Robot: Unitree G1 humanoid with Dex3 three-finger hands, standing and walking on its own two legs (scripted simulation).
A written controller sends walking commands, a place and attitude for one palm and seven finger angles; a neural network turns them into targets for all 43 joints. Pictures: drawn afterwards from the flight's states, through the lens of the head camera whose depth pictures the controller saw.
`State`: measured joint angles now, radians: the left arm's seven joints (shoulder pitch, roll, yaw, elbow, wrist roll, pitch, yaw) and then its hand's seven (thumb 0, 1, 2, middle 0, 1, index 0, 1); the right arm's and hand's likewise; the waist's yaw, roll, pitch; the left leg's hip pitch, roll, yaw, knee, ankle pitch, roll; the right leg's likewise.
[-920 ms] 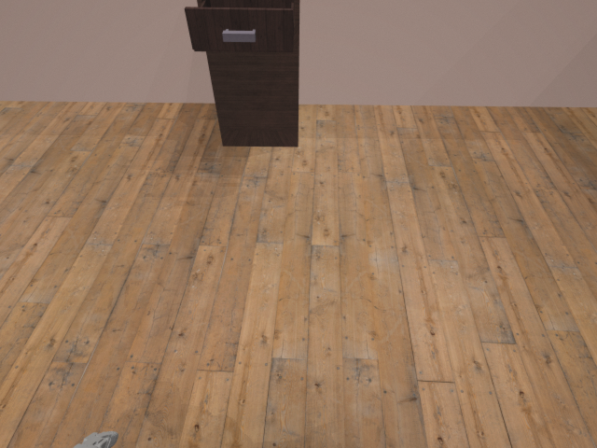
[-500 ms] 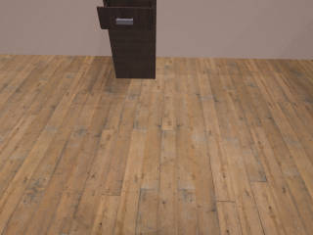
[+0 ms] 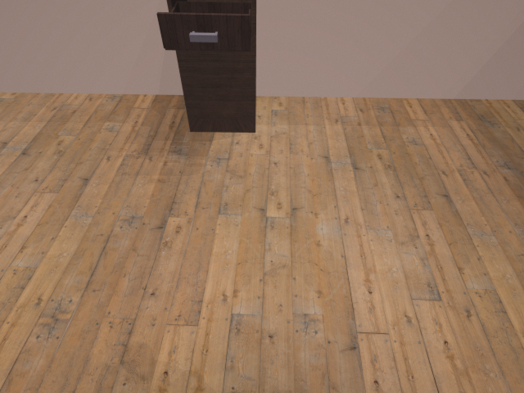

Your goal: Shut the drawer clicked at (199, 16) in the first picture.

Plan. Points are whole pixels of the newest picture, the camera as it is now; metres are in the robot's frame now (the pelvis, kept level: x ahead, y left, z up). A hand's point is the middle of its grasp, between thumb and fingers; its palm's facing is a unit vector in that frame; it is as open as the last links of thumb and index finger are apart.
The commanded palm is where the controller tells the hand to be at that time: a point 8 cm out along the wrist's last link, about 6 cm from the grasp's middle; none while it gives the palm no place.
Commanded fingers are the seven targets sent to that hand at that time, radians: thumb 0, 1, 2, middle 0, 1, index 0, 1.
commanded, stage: look at it before walking up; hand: left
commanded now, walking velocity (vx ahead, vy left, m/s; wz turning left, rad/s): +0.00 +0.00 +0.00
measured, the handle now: (204, 35) +1.43 +0.32 -0.05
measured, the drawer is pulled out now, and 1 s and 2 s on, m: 0.30 0.30 0.30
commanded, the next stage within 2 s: walk to a spot facing it in 0.62 s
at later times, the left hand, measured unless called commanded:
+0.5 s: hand out of the picture +0.07 +0.25 -0.16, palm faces -0.03 -0.94 -0.33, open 7.4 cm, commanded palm none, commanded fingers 0.00 0.90 0.90 -0.20 -0.30 -0.20 -0.30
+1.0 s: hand out of the picture +0.03 +0.22 -0.19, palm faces +0.06 -0.98 -0.19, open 7.4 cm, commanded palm none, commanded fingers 0.00 0.90 0.90 -0.20 -0.30 -0.20 -0.30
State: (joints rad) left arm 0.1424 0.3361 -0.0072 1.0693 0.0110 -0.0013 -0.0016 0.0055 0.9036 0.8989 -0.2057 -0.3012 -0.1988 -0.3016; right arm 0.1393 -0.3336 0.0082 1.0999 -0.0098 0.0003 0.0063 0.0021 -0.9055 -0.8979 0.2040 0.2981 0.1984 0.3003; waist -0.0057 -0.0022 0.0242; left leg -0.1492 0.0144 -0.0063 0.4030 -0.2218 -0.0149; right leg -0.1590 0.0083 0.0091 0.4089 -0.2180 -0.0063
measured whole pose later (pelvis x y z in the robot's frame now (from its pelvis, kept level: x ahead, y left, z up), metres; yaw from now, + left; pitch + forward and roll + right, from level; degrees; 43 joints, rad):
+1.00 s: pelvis +0.04 +0.03 -0.01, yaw +3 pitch -1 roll -2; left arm 0.32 0.23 0.02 1.07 0.02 -0.01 -0.01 0.00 0.90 0.90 -0.20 -0.30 -0.20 -0.30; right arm 0.30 -0.23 0.00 1.11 -0.02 0.00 0.02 0.00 -0.91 -0.90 0.20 0.30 0.20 0.30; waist 0.00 -0.01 -0.02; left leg -0.23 0.04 0.05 0.58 -0.37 0.02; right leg -0.14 -0.01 -0.04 0.48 -0.33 0.01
